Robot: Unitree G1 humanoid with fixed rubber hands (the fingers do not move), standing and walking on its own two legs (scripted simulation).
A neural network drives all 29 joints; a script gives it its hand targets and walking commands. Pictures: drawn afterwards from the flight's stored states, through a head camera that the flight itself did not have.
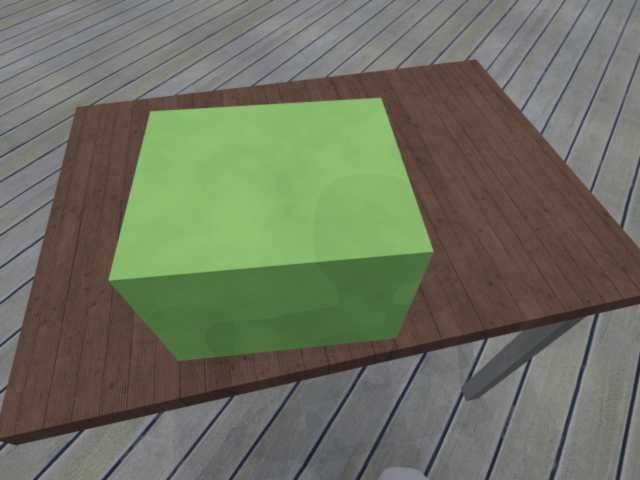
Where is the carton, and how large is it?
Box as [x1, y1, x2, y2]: [108, 98, 433, 360]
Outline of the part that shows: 380,98 150,111 108,280 178,360 396,337 433,251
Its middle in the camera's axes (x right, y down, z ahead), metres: -0.05 -0.01 +0.49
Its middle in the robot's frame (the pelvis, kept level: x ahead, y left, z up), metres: +0.39 +0.06 +0.07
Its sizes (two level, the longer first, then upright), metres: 0.287 0.238 0.208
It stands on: a table, 0.73 m high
